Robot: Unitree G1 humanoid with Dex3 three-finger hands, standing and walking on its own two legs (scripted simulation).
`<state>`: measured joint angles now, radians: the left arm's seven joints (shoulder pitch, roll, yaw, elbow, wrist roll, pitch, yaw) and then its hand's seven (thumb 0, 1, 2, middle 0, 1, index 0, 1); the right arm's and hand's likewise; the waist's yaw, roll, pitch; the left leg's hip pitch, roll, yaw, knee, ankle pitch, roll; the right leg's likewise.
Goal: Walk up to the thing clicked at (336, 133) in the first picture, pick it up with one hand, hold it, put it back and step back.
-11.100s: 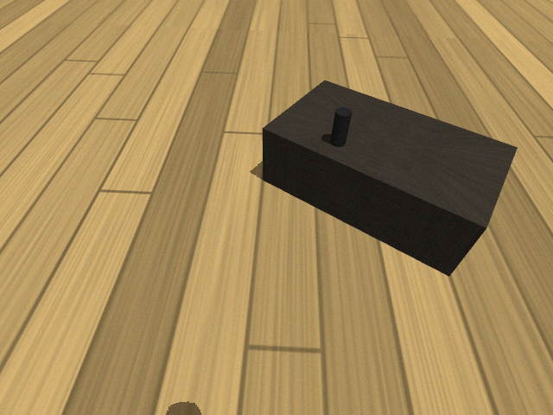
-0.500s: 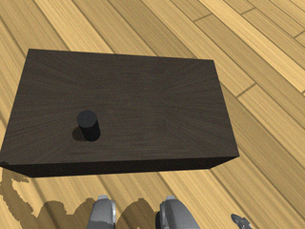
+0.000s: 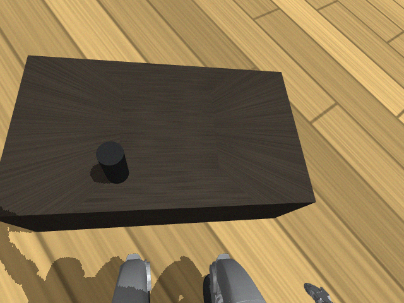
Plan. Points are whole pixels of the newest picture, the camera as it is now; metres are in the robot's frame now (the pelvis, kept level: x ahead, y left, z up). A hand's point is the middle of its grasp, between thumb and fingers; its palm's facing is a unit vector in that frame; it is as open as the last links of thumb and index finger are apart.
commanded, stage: go down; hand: left
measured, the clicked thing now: (114, 164) +0.48 +0.18 -0.26
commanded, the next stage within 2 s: approach in 0.54 s
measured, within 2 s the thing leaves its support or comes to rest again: neither
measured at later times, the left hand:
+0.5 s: hand out of the picture +0.43 +0.37 +0.03, palm faces +0.14 -0.99 -0.05, open 17.3 cm
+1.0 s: hand (8, 146) +0.43 +0.34 -0.06, palm faces +0.08 -1.00 +0.03, open 17.6 cm
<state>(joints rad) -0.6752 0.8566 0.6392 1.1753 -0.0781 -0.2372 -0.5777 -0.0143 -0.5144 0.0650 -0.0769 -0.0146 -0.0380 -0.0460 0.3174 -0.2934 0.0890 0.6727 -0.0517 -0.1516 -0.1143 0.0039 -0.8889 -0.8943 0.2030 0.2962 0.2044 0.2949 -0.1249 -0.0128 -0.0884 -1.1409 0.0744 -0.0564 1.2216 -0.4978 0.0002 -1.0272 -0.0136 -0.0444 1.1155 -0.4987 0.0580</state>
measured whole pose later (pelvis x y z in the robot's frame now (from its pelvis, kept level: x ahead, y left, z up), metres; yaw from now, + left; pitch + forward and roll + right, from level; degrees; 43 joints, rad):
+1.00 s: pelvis -0.01 +0.00 -0.07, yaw -1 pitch +32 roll -7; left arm -0.76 0.82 0.64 1.24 -0.23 -0.49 -0.67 -0.01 -0.57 0.04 -0.06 -0.05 -0.04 -0.07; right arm 0.26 -0.32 0.11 0.66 -0.06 -0.17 -0.08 0.00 -0.88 -0.89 0.20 0.30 0.20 0.30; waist -0.15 -0.02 -0.14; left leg -1.49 0.07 -0.08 1.51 -0.58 -0.01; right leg -1.38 -0.01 -0.05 1.43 -0.60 0.05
